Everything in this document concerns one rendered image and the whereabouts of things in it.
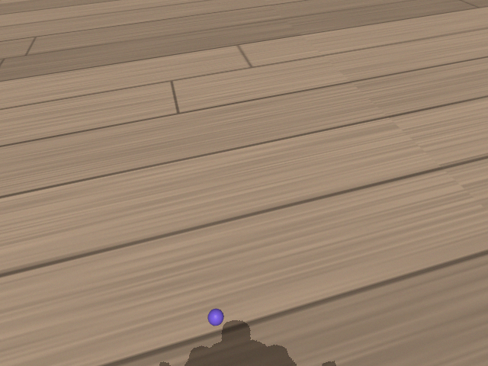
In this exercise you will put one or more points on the ball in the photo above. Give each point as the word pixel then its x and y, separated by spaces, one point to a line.
pixel 215 317

